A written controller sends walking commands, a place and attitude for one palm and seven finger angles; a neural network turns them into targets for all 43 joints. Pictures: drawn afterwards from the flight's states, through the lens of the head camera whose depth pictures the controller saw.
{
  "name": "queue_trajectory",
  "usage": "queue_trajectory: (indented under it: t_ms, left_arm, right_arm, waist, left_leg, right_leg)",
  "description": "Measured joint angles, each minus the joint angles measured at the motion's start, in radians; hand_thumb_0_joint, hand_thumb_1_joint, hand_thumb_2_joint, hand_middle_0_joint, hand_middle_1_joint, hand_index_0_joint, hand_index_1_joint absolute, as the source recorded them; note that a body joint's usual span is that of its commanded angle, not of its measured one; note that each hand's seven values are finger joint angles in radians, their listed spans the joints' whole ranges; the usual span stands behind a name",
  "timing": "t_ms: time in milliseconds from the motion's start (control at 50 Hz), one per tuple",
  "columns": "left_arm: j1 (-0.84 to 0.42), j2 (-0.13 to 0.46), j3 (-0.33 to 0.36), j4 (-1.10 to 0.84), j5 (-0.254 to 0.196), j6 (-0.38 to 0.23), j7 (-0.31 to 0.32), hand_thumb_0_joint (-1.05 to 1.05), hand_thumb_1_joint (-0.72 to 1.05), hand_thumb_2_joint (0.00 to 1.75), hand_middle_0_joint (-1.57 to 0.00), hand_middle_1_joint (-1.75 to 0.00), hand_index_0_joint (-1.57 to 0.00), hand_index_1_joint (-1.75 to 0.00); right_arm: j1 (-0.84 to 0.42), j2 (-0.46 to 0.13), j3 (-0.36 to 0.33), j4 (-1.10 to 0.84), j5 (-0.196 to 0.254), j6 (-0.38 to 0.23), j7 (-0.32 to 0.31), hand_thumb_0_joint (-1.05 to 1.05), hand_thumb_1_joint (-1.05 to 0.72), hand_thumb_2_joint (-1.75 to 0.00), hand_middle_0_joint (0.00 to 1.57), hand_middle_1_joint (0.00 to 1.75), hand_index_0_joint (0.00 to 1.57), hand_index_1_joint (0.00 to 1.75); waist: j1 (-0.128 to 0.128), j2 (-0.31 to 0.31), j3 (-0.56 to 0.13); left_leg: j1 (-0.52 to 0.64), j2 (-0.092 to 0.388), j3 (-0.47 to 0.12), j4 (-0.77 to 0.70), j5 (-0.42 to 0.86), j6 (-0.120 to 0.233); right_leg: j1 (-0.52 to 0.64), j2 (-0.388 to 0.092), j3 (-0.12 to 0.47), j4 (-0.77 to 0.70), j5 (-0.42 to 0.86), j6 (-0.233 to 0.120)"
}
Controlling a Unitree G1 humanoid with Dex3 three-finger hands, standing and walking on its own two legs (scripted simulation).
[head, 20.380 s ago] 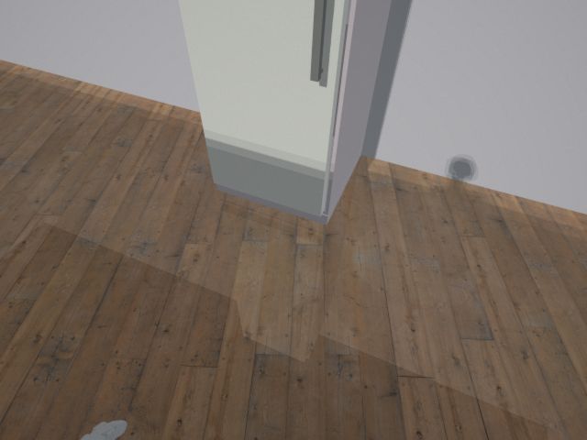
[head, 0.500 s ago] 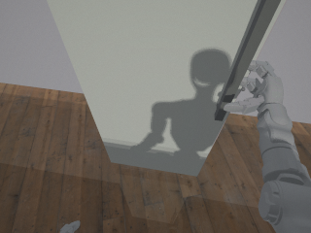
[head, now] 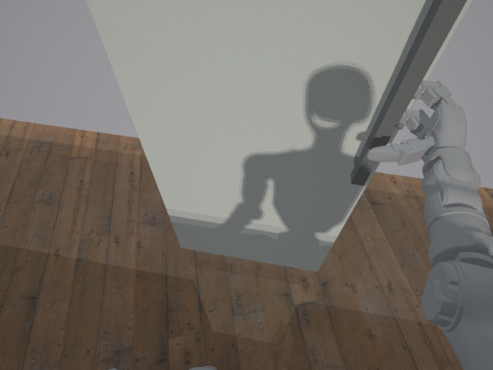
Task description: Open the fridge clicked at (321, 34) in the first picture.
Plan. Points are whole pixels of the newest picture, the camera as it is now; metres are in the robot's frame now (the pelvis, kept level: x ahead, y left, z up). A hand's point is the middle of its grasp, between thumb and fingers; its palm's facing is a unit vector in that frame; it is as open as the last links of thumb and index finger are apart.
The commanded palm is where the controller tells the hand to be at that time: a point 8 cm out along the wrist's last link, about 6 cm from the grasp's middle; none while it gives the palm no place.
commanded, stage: slide the fingers in behind the handle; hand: right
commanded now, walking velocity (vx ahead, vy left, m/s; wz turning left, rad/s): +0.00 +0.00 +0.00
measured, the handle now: (410, 63) +0.53 -0.15 +0.23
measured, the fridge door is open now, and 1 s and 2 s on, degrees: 0 0 0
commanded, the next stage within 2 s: grip the handle and tug to test in 1.80 s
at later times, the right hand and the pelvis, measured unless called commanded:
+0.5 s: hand (394, 135) +0.47 -0.15 +0.15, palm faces +0.02 +1.00 +0.01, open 13.9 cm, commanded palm +0.43 -0.21 +0.15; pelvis +0.00 +0.00 +0.00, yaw +1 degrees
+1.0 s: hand (381, 131) +0.46 -0.13 +0.15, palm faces +0.03 +1.00 +0.00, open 14.0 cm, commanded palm +0.44 -0.18 +0.15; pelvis +0.01 -0.01 +0.00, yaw +1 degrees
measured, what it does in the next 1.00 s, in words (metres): stands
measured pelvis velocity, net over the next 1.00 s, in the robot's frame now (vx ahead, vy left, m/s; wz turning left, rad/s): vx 0.01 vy -0.01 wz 0.01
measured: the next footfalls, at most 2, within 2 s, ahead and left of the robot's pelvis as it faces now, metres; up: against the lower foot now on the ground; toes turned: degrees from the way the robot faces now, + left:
none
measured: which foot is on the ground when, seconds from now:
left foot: down 0.00-1.00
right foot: down 0.00-1.00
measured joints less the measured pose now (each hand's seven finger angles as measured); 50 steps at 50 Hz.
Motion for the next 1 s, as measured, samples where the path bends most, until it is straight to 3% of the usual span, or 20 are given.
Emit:
queue_trajectory:
  t_ms: [260, 440, 540, 660, 800, 1000]
  left_arm:
    - [0.02, 0.006, 0.003, -0.011, -0.001, -0.001, -0.004, 0.01, 0.91, 0.89, -0.2, -0.3, -0.2, -0.3]
    - [0.016, -0.004, 0.006, -0.027, -0.006, 0.002, -0.011, 0.01, 0.91, 0.89, -0.2, -0.3, -0.2, -0.3]
    - [-0.013, -0.013, 0.002, -0.029, -0.005, 0.003, -0.01, 0.01, 0.91, 0.89, -0.2, -0.3, -0.2, -0.3]
    - [-0.037, -0.018, 0.001, -0.032, -0.001, -0.006, -0.011, 0.01, 0.91, 0.89, -0.2, -0.3, -0.2, -0.3]
    - [-0.046, -0.017, 0.0, -0.032, -0.001, -0.004, -0.012, 0.01, 0.91, 0.89, -0.2, -0.3, -0.2, -0.3]
    - [-0.035, -0.023, 0.005, -0.021, 0.003, 0.002, -0.017, 0.01, 0.91, 0.89, -0.2, -0.3, -0.2, -0.3]
  right_arm:
    - [0.017, -0.014, -0.017, 0.005, 0.01, -0.01, 0.017, -0.02, 0.5, -0.3, 0.33, 1.22, 0.33, 1.22]
    - [0.114, 0.042, 0.01, -0.114, 0.023, 0.001, 0.001, -0.02, 0.5, -0.3, 0.31, 1.2, 0.31, 1.2]
    - [0.124, 0.071, 0.02, -0.139, 0.023, 0.033, -0.025, -0.02, 0.5, -0.3, 0.31, 1.2, 0.31, 1.2]
    - [0.121, 0.092, 0.047, -0.165, 0.015, 0.023, -0.047, -0.02, 0.5, -0.3, 0.3, 1.2, 0.3, 1.2]
    - [0.099, 0.112, 0.07, -0.146, 0.016, 0.05, -0.056, -0.02, 0.5, -0.3, 0.3, 1.2, 0.3, 1.2]
    - [0.123, 0.137, 0.078, -0.185, 0.005, 0.041, -0.09, -0.02, 0.5, -0.3, 0.3, 1.2, 0.3, 1.2]
  waist:
    - [0.015, -0.002, -0.008]
    - [-0.008, -0.012, -0.02]
    - [-0.017, -0.009, -0.016]
    - [-0.028, -0.008, -0.016]
    - [-0.033, -0.008, -0.015]
    - [-0.032, -0.007, -0.015]
  left_leg:
    - [-0.012, -0.007, -0.009, 0.0, 0.008, 0.001]
    - [0.021, -0.007, -0.021, -0.01, 0.004, -0.004]
    - [0.037, -0.003, -0.018, -0.014, 0.002, -0.006]
    - [0.047, 0.001, -0.015, -0.014, 0.0, -0.008]
    - [0.048, 0.007, -0.011, -0.013, -0.003, -0.01]
    - [0.053, 0.004, -0.015, -0.01, -0.007, -0.008]
  right_leg:
    - [-0.01, -0.006, -0.009, 0.005, 0.001, 0.0]
    - [0.028, -0.005, -0.02, -0.007, -0.006, -0.004]
    - [0.043, -0.001, -0.017, -0.013, -0.005, -0.006]
    - [0.052, 0.004, -0.013, -0.016, -0.005, -0.007]
    - [0.052, 0.009, -0.009, -0.017, -0.004, -0.008]
    - [0.062, 0.007, -0.012, -0.02, -0.007, -0.006]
